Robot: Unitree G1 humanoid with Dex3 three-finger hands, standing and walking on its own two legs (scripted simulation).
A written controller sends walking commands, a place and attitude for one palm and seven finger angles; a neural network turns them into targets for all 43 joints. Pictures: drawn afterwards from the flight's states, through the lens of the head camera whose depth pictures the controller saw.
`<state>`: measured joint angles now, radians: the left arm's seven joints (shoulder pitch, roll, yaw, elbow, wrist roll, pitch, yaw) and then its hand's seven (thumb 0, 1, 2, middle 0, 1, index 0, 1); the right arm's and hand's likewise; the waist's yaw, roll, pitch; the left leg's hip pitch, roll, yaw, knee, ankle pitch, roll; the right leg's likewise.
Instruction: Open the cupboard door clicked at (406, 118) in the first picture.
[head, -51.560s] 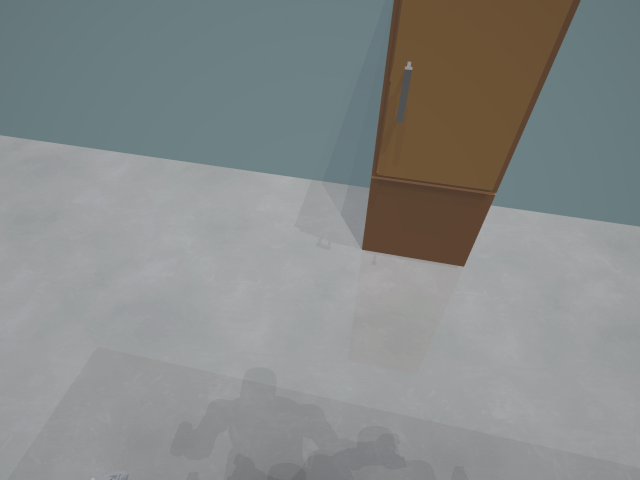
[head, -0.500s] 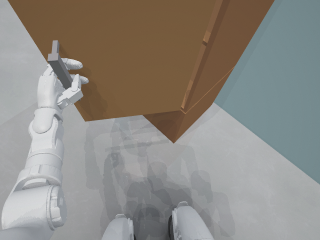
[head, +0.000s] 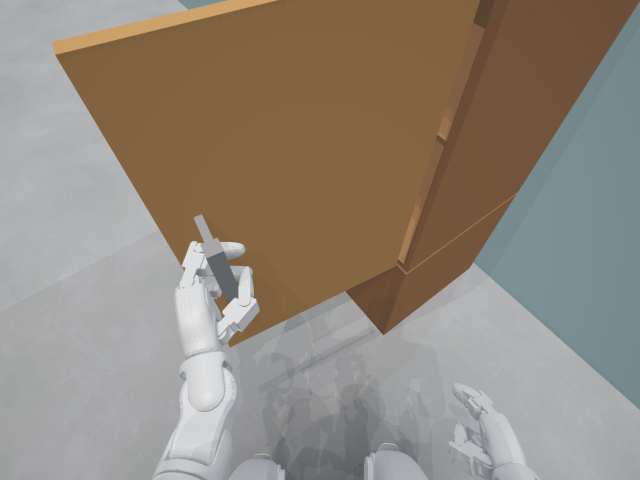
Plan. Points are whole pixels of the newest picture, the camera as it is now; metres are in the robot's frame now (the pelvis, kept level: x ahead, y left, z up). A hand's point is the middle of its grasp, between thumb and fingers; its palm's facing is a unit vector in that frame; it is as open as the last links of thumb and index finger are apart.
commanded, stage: pull the door open along its arc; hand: left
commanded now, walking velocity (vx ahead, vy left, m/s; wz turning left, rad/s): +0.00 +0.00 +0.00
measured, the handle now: (221, 269) +0.36 +0.15 +0.04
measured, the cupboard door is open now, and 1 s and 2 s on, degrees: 81 90 93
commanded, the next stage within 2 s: open thumb and fingers to let go in 0.20 s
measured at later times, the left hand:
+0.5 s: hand (279, 331) +0.28 +0.07 +0.04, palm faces +0.38 -0.92 -0.02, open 6.4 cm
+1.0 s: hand (276, 333) +0.28 +0.07 +0.04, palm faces +0.34 -0.94 -0.01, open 14.3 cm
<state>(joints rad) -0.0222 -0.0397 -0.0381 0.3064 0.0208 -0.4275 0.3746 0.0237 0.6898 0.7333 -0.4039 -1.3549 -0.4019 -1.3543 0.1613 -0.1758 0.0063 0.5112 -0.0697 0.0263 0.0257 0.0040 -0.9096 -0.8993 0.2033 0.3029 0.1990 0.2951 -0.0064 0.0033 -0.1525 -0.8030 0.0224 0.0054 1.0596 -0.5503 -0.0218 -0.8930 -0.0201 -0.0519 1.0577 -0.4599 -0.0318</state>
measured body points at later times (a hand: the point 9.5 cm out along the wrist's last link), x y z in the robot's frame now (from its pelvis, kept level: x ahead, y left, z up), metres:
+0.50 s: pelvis -0.01 -0.02 -0.01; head +0.05 -0.04 +0.44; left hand +0.26 +0.11 +0.04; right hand +0.17 -0.24 -0.12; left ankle -0.02 +0.13 -0.66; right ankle +0.03 -0.10 -0.66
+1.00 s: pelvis -0.03 +0.00 -0.01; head +0.03 -0.01 +0.44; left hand +0.26 +0.12 +0.04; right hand +0.15 -0.21 -0.11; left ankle -0.02 +0.13 -0.66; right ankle +0.03 -0.10 -0.66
